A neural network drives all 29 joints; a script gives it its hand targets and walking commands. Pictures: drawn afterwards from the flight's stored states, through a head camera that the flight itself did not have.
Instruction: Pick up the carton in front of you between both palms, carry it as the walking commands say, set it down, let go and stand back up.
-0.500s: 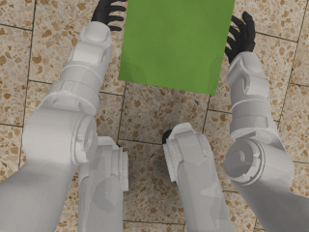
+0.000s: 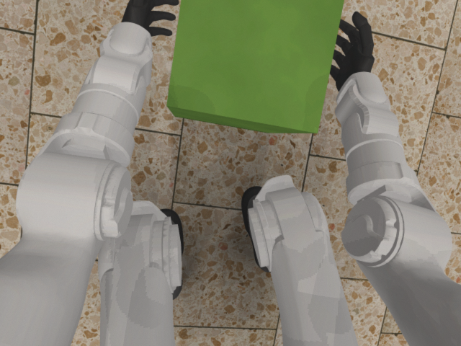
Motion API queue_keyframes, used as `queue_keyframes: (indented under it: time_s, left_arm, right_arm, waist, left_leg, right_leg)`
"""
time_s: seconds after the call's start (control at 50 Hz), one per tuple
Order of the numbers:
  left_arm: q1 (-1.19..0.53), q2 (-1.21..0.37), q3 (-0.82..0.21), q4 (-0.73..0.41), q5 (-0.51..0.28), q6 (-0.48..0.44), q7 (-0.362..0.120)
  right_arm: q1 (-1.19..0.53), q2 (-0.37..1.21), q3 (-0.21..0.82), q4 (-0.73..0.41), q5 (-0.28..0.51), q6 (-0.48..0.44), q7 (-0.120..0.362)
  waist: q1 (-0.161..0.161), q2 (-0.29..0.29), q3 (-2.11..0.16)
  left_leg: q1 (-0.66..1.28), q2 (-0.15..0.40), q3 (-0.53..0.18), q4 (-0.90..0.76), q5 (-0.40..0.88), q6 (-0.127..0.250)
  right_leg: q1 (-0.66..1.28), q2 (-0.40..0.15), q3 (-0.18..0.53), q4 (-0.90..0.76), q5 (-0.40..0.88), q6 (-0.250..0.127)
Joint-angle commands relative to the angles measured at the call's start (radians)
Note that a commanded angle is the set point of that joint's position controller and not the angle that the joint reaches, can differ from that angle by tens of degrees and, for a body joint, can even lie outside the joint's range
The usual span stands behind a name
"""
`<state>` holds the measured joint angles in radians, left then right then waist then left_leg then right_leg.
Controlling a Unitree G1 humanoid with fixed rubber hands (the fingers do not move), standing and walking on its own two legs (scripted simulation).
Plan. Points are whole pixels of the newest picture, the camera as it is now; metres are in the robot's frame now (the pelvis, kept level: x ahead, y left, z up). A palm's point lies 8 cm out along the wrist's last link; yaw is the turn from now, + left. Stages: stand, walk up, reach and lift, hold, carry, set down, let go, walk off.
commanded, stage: set down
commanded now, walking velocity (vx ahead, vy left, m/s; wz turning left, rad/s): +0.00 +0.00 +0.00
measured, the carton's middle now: (240, 65) +0.51 -0.08 -0.25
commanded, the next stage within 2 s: let go in 1.30 s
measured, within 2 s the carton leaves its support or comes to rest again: neither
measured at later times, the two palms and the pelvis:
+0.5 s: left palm out of the picture +0.56 +0.09 -0.10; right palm (402, 78) +0.45 -0.27 -0.10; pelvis -0.01 -0.01 +0.02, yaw -2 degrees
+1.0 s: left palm out of the picture +0.57 +0.10 +0.05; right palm out of the picture +0.44 -0.28 +0.06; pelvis +0.01 +0.00 +0.15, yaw -1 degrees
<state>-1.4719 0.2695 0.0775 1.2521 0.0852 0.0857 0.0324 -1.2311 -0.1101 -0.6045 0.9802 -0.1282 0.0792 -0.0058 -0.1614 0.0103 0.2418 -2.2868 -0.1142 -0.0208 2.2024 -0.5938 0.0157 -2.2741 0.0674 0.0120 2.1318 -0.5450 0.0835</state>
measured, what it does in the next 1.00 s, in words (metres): rises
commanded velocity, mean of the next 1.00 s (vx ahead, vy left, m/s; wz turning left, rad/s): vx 0.00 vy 0.00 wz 0.00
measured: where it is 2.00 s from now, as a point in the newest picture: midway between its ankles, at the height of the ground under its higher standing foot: (215, 256)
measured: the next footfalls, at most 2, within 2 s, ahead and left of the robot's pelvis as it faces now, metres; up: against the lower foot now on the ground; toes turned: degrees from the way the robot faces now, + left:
none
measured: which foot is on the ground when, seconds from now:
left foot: down 0.00-1.00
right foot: down 0.00-1.00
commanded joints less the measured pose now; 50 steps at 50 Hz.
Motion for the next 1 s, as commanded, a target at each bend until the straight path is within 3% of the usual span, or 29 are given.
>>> queue_keyframes:
  time_s: [0.0, 0.04, 0.16, 0.3, 0.44, 0.58, 0.66, 0.8, 0.88, 0.98]
  left_arm:
    - [-0.176, 0.164, -0.054, -0.051, -0.059, -0.03, 0.036]
    - [-0.217, 0.177, -0.11, -0.068, -0.132, -0.04, 0.048]
    - [-0.33, 0.161, -0.219, -0.231, -0.274, -0.061, 0.042]
    - [-0.305, 0.25, -0.216, -0.305, -0.289, -0.012, 0.055]
    - [-0.181, 0.223, -0.114, -0.332, -0.218, 0.049, 0.05]
    - [-0.101, 0.225, -0.003, -0.213, -0.147, 0.044, 0.019]
    - [-0.094, 0.219, 0.006, -0.208, -0.136, 0.037, 0.006]
    - [-0.099, 0.207, -0.02, -0.363, -0.135, 0.073, -0.003]
    - [-0.073, 0.188, -0.022, -0.418, -0.126, 0.106, -0.009]
    - [-0.004, 0.165, 0.007, -0.428, -0.101, 0.119, -0.016]
  right_arm:
    - [-0.077, -0.186, 0.053, 0.067, 0.068, -0.048, -0.04]
    - [-0.114, -0.202, 0.121, 0.067, 0.167, -0.085, -0.065]
    - [-0.207, -0.273, 0.261, 0.009, 0.323, -0.13, -0.075]
    - [-0.133, -0.317, 0.306, -0.109, 0.413, -0.09, -0.116]
    - [-0.03, -0.248, 0.295, -0.271, 0.356, -0.015, -0.146]
    - [-0.006, -0.155, 0.297, -0.273, 0.295, 0.015, -0.136]
    - [0.015, -0.143, 0.292, -0.289, 0.283, 0.02, -0.132]
    - [0.097, -0.182, 0.245, -0.382, 0.273, 0.047, -0.121]
    - [0.127, -0.191, 0.234, -0.432, 0.277, 0.067, -0.102]
    - [0.183, -0.178, 0.23, -0.424, 0.271, 0.073, -0.075]
  waist:
    - [-0.061, 0.107, -0.807]
    - [-0.067, 0.121, -0.833]
    - [-0.09, 0.164, -1.003]
    - [-0.088, 0.196, -1.336]
    - [-0.072, 0.142, -1.278]
    - [-0.027, 0.059, -1.083]
    - [-0.035, 0.072, -1.138]
    - [-0.073, 0.167, -1.338]
    - [-0.071, 0.2, -1.385]
    - [-0.058, 0.194, -1.363]
  left_leg:
    - [0.429, 0.048, -0.035, -0.221, 0.198, -0.007]
    - [0.447, 0.056, -0.054, -0.211, 0.225, -0.006]
    - [0.563, 0.08, -0.059, -0.17, 0.303, -0.021]
    - [0.8, 0.082, -0.011, -0.166, 0.303, -0.014]
    - [0.689, 0.051, 0.027, -0.283, 0.15, 0.01]
    - [0.505, 0.045, 0.031, -0.399, 0.076, 0.027]
    - [0.557, 0.042, 0.032, -0.464, 0.09, 0.026]
    - [0.826, 0.028, 0.035, -0.584, 0.189, 0.003]
    - [0.958, 0.026, 0.031, -0.651, 0.255, -0.008]
    - [1.023, 0.027, 0.021, -0.739, 0.317, -0.017]
  right_leg:
    - [0.359, -0.03, -0.083, -0.135, 0.249, 0.0]
    - [0.354, -0.043, -0.075, -0.126, 0.283, -0.008]
    - [0.452, -0.073, -0.069, -0.104, 0.407, -0.025]
    - [0.652, -0.06, -0.09, -0.144, 0.441, -0.027]
    - [0.729, -0.019, -0.1, -0.268, 0.347, -0.029]
    - [0.712, -0.009, -0.081, -0.384, 0.29, -0.012]
    - [0.752, -0.007, -0.082, -0.445, 0.311, -0.005]
    - [0.797, -0.005, -0.11, -0.56, 0.38, -0.012]
    - [0.799, -0.005, -0.123, -0.622, 0.41, -0.014]
    - [0.833, -0.002, -0.123, -0.7, 0.451, -0.015]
